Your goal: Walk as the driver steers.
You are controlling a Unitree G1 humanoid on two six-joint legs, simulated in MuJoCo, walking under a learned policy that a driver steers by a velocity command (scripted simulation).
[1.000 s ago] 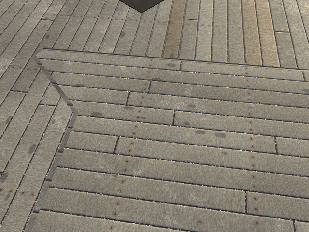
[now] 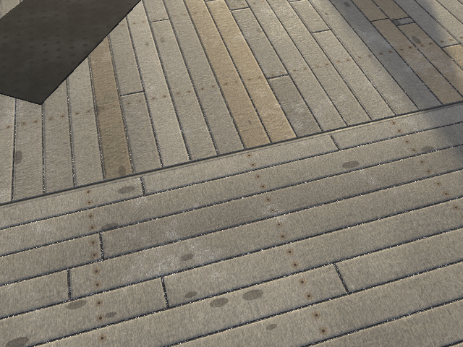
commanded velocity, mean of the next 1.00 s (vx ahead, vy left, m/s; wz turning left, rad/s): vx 0.11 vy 0.00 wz -0.02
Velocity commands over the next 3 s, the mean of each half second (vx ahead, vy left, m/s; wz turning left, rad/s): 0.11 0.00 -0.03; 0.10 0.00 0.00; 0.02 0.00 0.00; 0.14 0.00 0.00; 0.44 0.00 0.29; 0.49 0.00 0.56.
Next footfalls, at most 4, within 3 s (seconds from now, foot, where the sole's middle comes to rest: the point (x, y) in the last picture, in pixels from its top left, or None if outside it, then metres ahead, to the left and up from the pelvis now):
0.06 left None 0.05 0.15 -0.77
0.82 left None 0.12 0.13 -0.77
2.08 right None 0.22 -0.13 -0.77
2.58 left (206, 323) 0.54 0.12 -0.77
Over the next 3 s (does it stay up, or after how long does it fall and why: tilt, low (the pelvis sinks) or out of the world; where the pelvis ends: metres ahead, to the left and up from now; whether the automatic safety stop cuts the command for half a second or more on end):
stays up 0.63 0.05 0.00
